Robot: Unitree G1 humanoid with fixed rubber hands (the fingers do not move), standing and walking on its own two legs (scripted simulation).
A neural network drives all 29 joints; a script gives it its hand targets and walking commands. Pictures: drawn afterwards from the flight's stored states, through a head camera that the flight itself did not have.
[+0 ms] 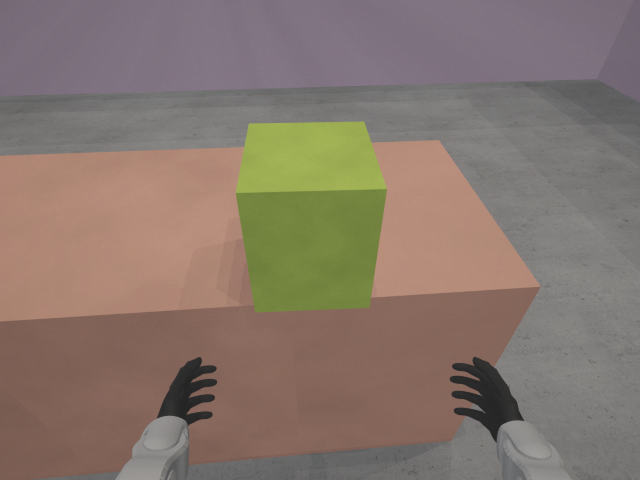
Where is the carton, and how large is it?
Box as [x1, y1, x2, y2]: [236, 122, 386, 311]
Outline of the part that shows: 364,122 250,123 248,125 237,183 236,197 255,311 353,308 369,306 386,187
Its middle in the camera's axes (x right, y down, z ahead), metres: -0.02 -0.04 +0.67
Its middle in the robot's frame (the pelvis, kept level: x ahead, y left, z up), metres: +0.51 +0.06 +0.07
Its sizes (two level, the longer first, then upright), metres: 0.210 0.200 0.250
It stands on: a pedestal, 0.71 m high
